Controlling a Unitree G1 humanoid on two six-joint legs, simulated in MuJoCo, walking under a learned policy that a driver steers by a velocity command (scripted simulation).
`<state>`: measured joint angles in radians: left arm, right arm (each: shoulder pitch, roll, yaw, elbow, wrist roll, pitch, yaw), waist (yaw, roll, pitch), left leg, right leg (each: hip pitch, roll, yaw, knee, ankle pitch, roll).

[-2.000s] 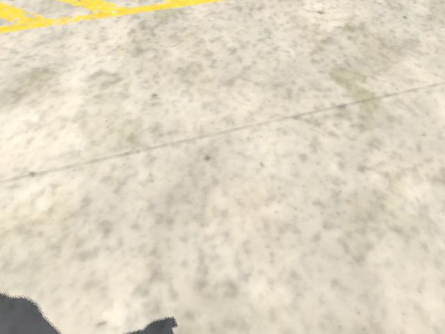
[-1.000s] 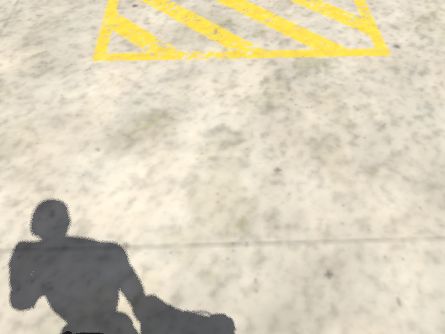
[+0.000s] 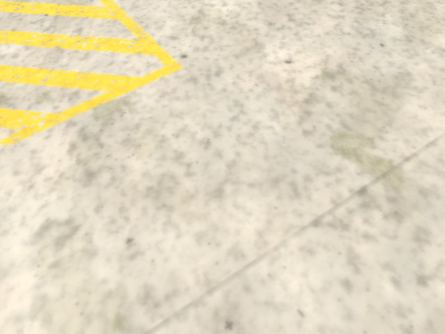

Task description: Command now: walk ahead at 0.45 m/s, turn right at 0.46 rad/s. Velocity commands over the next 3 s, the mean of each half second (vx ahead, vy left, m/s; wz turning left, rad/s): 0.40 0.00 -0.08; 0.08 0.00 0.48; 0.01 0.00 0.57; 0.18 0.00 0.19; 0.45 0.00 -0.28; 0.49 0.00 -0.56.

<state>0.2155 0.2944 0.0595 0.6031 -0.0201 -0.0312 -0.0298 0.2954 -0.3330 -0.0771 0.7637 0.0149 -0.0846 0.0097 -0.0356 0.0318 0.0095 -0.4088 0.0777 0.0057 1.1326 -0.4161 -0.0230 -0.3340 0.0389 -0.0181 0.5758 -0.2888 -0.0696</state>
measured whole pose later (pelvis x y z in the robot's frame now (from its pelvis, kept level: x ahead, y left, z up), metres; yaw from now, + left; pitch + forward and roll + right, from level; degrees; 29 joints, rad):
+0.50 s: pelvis +0.27 +0.02 -0.01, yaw +0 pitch +2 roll +1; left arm 0.30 0.30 0.04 0.73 0.00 -0.04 0.01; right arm 0.10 -0.29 -0.04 0.71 0.01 -0.07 0.04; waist 0.01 -0.01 0.08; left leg -0.44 -0.08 0.01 0.49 -0.08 0.07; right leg -0.35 0.03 0.06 1.23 -0.50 0.03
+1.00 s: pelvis +0.37 -0.03 +0.01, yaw +18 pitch +2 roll +1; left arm 0.17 0.25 0.05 0.64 0.02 -0.01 0.04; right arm 0.18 -0.35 -0.09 0.69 0.02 0.06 -0.02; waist 0.00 0.04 0.04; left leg -0.54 -0.05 -0.07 1.12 -0.43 -0.09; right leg -0.30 -0.03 -0.01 0.47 -0.20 0.00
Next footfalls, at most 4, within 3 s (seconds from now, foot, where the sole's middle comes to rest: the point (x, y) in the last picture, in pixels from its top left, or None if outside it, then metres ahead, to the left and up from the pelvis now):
0.38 left None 0.42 0.10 -0.77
0.82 right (283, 331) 0.48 -0.13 -0.77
1.22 left None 0.36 0.11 -0.77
1.68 right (265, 328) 0.49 -0.07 -0.77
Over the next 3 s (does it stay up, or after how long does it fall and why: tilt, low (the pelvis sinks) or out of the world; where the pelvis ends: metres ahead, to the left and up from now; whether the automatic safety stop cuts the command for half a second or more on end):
stays up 0.85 0.34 -0.01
